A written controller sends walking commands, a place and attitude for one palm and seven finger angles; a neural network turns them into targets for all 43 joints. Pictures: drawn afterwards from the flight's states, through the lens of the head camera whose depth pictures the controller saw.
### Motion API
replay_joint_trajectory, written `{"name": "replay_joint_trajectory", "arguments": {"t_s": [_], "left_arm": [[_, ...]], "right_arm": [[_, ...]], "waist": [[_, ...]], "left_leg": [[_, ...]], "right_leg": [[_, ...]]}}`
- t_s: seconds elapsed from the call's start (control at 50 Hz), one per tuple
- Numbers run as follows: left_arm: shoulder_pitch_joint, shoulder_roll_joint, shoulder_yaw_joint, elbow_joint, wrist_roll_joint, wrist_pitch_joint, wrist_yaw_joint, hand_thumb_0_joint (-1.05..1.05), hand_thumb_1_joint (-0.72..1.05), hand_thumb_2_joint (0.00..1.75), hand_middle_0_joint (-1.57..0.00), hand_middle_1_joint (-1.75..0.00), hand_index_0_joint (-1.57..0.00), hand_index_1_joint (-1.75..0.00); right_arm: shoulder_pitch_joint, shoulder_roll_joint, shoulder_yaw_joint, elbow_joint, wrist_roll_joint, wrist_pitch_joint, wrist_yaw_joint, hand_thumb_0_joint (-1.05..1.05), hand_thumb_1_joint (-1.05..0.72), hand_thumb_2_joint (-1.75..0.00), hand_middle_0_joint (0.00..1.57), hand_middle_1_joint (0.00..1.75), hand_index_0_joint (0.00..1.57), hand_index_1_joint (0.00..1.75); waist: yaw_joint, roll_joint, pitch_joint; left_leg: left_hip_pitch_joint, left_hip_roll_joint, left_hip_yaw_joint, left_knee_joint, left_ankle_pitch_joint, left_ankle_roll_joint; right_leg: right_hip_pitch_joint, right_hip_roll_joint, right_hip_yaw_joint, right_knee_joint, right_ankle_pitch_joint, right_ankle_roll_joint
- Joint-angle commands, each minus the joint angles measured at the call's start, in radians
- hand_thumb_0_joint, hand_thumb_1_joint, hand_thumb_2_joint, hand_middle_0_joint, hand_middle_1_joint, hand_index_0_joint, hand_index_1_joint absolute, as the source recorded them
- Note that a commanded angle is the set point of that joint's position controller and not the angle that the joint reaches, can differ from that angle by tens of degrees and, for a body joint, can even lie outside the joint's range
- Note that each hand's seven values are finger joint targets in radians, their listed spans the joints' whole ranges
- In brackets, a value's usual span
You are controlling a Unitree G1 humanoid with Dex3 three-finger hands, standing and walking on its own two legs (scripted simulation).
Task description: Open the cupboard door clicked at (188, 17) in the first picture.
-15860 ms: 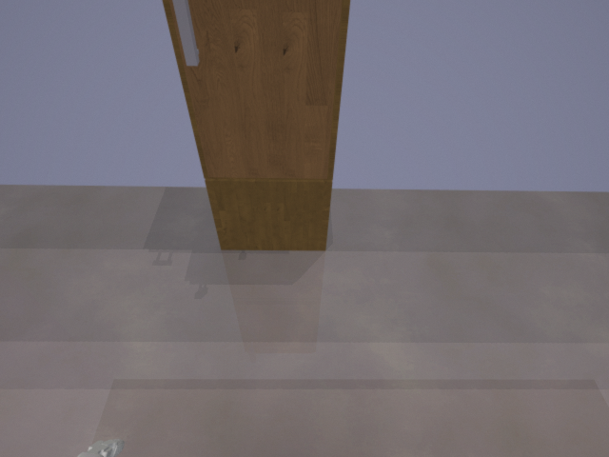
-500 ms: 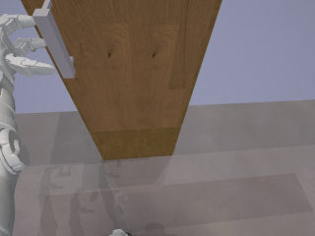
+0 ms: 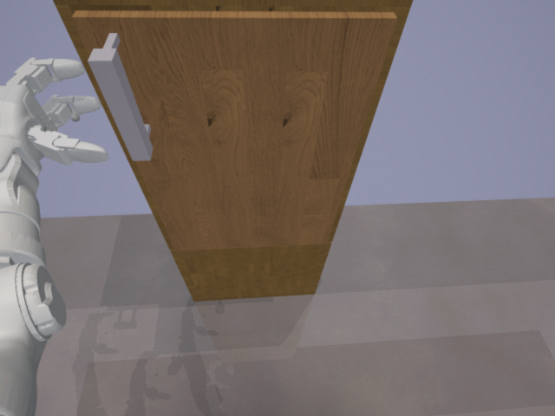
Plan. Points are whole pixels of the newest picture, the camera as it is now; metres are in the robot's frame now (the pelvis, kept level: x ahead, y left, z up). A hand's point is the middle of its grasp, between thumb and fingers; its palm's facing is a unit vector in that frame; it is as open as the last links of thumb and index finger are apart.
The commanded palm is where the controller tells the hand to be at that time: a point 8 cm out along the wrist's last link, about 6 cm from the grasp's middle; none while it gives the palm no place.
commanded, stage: move the hooked fingers beside the handle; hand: left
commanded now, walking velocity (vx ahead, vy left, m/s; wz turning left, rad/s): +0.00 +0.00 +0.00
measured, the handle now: (128, 101) +0.52 +0.18 +0.17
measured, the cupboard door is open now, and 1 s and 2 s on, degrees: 0 0 0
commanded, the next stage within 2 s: slide the fingers in behind the handle in 1.16 s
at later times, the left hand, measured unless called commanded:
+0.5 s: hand (83, 117) +0.49 +0.24 +0.17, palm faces +0.05 -1.00 +0.01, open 14.0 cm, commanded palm +0.46 +0.29 +0.17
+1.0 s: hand (63, 119) +0.48 +0.26 +0.17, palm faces +0.01 -1.00 +0.03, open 14.0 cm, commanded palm +0.46 +0.30 +0.16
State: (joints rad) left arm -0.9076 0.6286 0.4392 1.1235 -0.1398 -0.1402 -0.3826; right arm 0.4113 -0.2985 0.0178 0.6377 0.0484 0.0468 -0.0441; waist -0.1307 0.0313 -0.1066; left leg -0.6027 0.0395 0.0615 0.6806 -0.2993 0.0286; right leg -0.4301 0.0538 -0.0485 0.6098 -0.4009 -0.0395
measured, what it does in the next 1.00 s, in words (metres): stands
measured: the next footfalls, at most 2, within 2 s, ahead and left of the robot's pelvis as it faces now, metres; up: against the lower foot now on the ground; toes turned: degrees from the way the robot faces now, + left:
none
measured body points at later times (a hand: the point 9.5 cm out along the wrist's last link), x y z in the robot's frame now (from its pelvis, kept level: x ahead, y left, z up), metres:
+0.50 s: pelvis -0.02 +0.00 +0.00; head +0.06 +0.01 +0.44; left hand +0.48 +0.29 +0.17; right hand -0.01 -0.28 -0.11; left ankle +0.01 +0.10 -0.72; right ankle -0.07 -0.09 -0.72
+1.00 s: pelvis -0.01 +0.01 +0.00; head +0.07 +0.02 +0.44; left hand +0.47 +0.31 +0.17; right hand -0.01 -0.28 -0.11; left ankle +0.01 +0.10 -0.72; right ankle -0.07 -0.09 -0.72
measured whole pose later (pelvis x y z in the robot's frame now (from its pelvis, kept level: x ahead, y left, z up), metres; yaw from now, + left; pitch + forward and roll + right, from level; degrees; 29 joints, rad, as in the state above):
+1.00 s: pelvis -0.01 +0.01 +0.00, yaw +0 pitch +14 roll -2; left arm -0.99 0.69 0.42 1.21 -0.14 -0.15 -0.42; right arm 0.43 -0.31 0.02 0.66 0.04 0.04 -0.06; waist -0.15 0.02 -0.10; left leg -0.66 0.04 0.05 0.71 -0.30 0.04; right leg -0.48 0.06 -0.06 0.63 -0.40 -0.03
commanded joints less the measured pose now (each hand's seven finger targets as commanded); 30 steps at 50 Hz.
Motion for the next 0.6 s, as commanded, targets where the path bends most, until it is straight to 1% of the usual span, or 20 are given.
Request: {"name": "replay_joint_trajectory", "arguments": {"t_s": [0.0,0.02,0.08,0.1,0.14,0.16,0.18,0.2,0.24,0.28,0.3,0.34,0.36,0.38,0.4,0.48,0.5,0.52,0.56,0.58], "left_arm": [[-0.419,0.282,0.018,-0.212,-0.038,-0.026,-0.005,0.00,-0.50,0.30,-0.30,-1.20,-0.30,-1.20],[-0.430,0.274,0.009,-0.235,-0.043,-0.034,-0.004,0.00,-0.50,0.30,-0.30,-1.20,-0.30,-1.20],[-0.503,0.266,-0.009,-0.204,-0.038,-0.049,0.001,0.00,-0.50,0.30,-0.30,-1.20,-0.30,-1.20],[-0.535,0.236,-0.038,-0.217,-0.038,-0.057,0.002,0.00,-0.50,0.30,-0.30,-1.20,-0.30,-1.20],[-0.581,0.211,-0.061,-0.226,-0.038,-0.076,0.010,0.00,-0.50,0.30,-0.30,-1.20,-0.30,-1.20],[-0.599,0.190,-0.077,-0.226,-0.037,-0.080,0.011,0.00,-0.50,0.30,-0.30,-1.20,-0.30,-1.20],[-0.613,0.202,-0.064,-0.228,-0.039,-0.084,0.016,0.00,-0.50,0.30,-0.30,-1.20,-0.30,-1.20],[-0.613,0.181,-0.083,-0.209,-0.038,-0.084,0.015,0.00,-0.50,0.30,-0.30,-1.20,-0.30,-1.20],[-0.628,0.214,-0.051,-0.189,-0.042,-0.083,0.021,0.00,-0.50,0.30,-0.30,-1.20,-0.30,-1.20],[-0.630,0.210,-0.061,-0.132,-0.038,-0.066,0.023,0.00,-0.50,0.30,-0.30,-1.20,-0.30,-1.20],[-0.620,0.235,-0.045,-0.085,-0.030,-0.054,0.026,0.00,-0.50,0.30,-0.30,-1.20,-0.30,-1.20],[-0.643,0.270,-0.039,-0.059,-0.011,-0.049,0.039,0.00,-0.50,0.30,-0.30,-1.20,-0.30,-1.20],[-0.645,0.322,-0.009,-0.036,0.006,-0.049,0.047,0.00,-0.50,0.30,-0.30,-1.20,-0.30,-1.20],[-0.659,0.316,-0.024,-0.042,0.015,-0.055,0.052,0.00,-0.50,0.30,-0.30,-1.20,-0.30,-1.20],[-0.662,0.345,0.001,-0.060,0.021,-0.069,0.059,0.00,-0.50,0.30,-0.30,-1.20,-0.30,-1.20],[-0.666,0.357,0.015,-0.141,0.022,-0.133,0.055,0.00,-0.50,0.30,-0.30,-1.20,-0.30,-1.20],[-0.641,0.355,0.020,-0.123,0.017,-0.133,0.048,0.00,-0.50,0.30,-0.30,-1.20,-0.30,-1.20],[-0.617,0.369,0.037,-0.102,0.007,-0.132,0.039,0.00,-0.50,0.30,-0.30,-1.20,-0.30,-1.20],[-0.556,0.384,0.046,-0.050,0.006,-0.100,0.015,0.00,-0.50,0.30,-0.30,-1.20,-0.30,-1.20],[-0.561,0.354,0.018,-0.042,0.003,-0.081,0.002,0.00,-0.50,0.30,-0.30,-1.20,-0.30,-1.20]], "right_arm": [[0.094,-0.182,-0.065,-0.079,0.006,-0.019,-0.021,0.00,-0.90,-0.90,0.20,0.30,0.20,0.30],[0.088,-0.180,-0.062,-0.084,0.008,-0.020,-0.024,0.00,-0.90,-0.90,0.20,0.30,0.20,0.30],[0.080,-0.178,-0.057,-0.066,0.006,-0.022,-0.028,0.00,-0.90,-0.90,0.20,0.30,0.20,0.30],[0.072,-0.177,-0.056,-0.066,0.008,-0.025,-0.029,0.00,-0.90,-0.90,0.20,0.30,0.20,0.30],[0.073,-0.177,-0.055,-0.053,0.006,-0.032,-0.032,0.00,-0.90,-0.90,0.20,0.30,0.20,0.30],[0.070,-0.175,-0.054,-0.050,0.004,-0.037,-0.031,0.00,-0.90,-0.90,0.20,0.30,0.20,0.30],[0.074,-0.178,-0.054,-0.043,0.001,-0.042,-0.031,0.00,-0.90,-0.90,0.20,0.30,0.20,0.30],[0.071,-0.177,-0.053,-0.039,0.002,-0.044,-0.032,0.00,-0.90,-0.90,0.20,0.30,0.20,0.30],[0.078,-0.183,-0.052,-0.028,-0.001,-0.050,-0.033,0.00,-0.90,-0.90,0.20,0.30,0.20,0.30],[0.075,-0.183,-0.047,-0.027,0.001,-0.052,-0.035,0.00,-0.90,-0.90,0.20,0.30,0.20,0.30],[0.081,-0.187,-0.045,-0.024,0.000,-0.053,-0.037,0.00,-0.90,-0.90,0.20,0.30,0.20,0.30],[0.090,-0.191,-0.040,-0.025,-0.001,-0.052,-0.038,0.00,-0.90,-0.90,0.20,0.30,0.20,0.30],[0.097,-0.195,-0.041,-0.024,-0.003,-0.051,-0.040,0.00,-0.90,-0.90,0.20,0.30,0.20,0.30],[0.102,-0.193,-0.039,-0.027,-0.005,-0.052,-0.038,0.00,-0.90,-0.90,0.20,0.30,0.20,0.30],[0.112,-0.194,-0.041,-0.031,-0.008,-0.054,-0.037,0.00,-0.90,-0.90,0.20,0.30,0.20,0.30],[0.126,-0.191,-0.047,-0.039,-0.014,-0.056,-0.032,0.00,-0.90,-0.90,0.20,0.30,0.20,0.30],[0.127,-0.192,-0.049,-0.038,-0.012,-0.055,-0.031,0.00,-0.90,-0.90,0.20,0.30,0.20,0.30],[0.141,-0.196,-0.049,-0.035,-0.013,-0.051,-0.033,0.00,-0.90,-0.90,0.20,0.30,0.20,0.30],[0.141,-0.198,-0.050,-0.039,-0.005,-0.039,-0.035,0.00,-0.90,-0.90,0.20,0.30,0.20,0.30],[0.138,-0.197,-0.049,-0.040,-0.003,-0.037,-0.035,0.00,-0.90,-0.90,0.20,0.30,0.20,0.30]], "waist": [[0.014,0.030,-0.333],[0.010,0.062,-0.333],[-0.015,0.043,-0.284],[-0.026,0.058,-0.281],[-0.034,0.082,-0.303],[-0.036,0.125,-0.319],[-0.035,0.129,-0.336],[-0.040,0.121,-0.335],[-0.035,0.101,-0.367],[-0.042,0.078,-0.335],[-0.040,0.042,-0.304],[-0.044,0.045,-0.293],[-0.040,0.060,-0.286],[-0.046,0.070,-0.288],[-0.034,0.082,-0.322],[-0.024,0.140,-0.436],[-0.023,0.125,-0.434],[-0.022,0.075,-0.432],[-0.012,0.059,-0.396],[-0.018,0.072,-0.363]], "left_leg": [[0.436,-0.019,-0.090,0.000,0.459,0.038],[0.449,-0.021,-0.081,0.007,0.484,0.041],[0.438,-0.015,-0.100,0.001,0.410,0.035],[0.446,-0.016,-0.102,0.000,0.383,0.034],[0.485,-0.013,-0.118,0.004,0.392,0.030],[0.515,-0.012,-0.127,0.007,0.392,0.025],[0.532,-0.009,-0.138,0.009,0.395,0.023],[0.532,-0.008,-0.141,0.008,0.379,0.021],[0.522,-0.010,-0.143,0.010,0.380,0.023],[0.471,-0.013,-0.135,0.004,0.330,0.026],[0.425,-0.013,-0.135,0.000,0.298,0.028],[0.377,-0.018,-0.128,0.001,0.279,0.032],[0.359,-0.016,-0.130,0.003,0.265,0.030],[0.354,-0.016,-0.132,0.002,0.260,0.029],[0.368,-0.014,-0.136,0.004,0.274,0.026],[0.443,-0.010,-0.136,0.018,0.336,0.021],[0.442,-0.010,-0.133,0.019,0.335,0.022],[0.419,-0.011,-0.130,0.018,0.348,0.027],[0.374,-0.013,-0.114,0.010,0.327,0.030],[0.353,-0.017,-0.104,0.005,0.314,0.033]], "right_leg": [[-0.034,0.004,0.029,-0.053,0.553,0.034],[-0.033,0.001,0.033,-0.051,0.572,0.031],[-0.088,0.001,0.031,-0.057,0.489,0.033],[-0.107,-0.001,0.033,-0.061,0.458,0.033],[-0.133,-0.001,0.029,-0.057,0.432,0.028],[-0.158,-0.001,0.028,-0.056,0.408,0.025],[-0.167,0.000,0.024,-0.055,0.393,0.022],[-0.175,0.000,0.023,-0.057,0.375,0.021],[-0.153,-0.002,0.025,-0.054,0.384,0.022],[-0.151,-0.006,0.028,-0.061,0.363,0.026],[-0.148,-0.007,0.029,-0.063,0.345,0.029],[-0.139,-0.011,0.036,-0.059,0.343,0.032],[-0.146,-0.013,0.039,-0.057,0.326,0.031],[-0.151,-0.013,0.038,-0.055,0.316,0.031],[-0.141,-0.011,0.038,-0.048,0.320,0.029],[-0.119,-0.001,0.039,-0.037,0.358,0.026],[-0.114,0.002,0.039,-0.041,0.362,0.027],[-0.082,0.004,0.036,-0.039,0.384,0.027],[-0.066,0.005,0.040,-0.047,0.402,0.032],[-0.069,0.003,0.042,-0.055,0.406,0.035]]}}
